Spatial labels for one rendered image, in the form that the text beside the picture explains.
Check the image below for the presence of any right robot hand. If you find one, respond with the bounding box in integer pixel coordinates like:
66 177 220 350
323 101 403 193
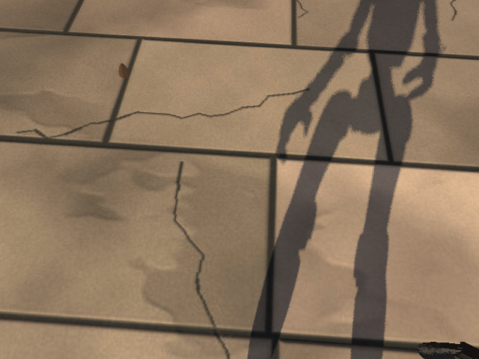
418 342 479 359

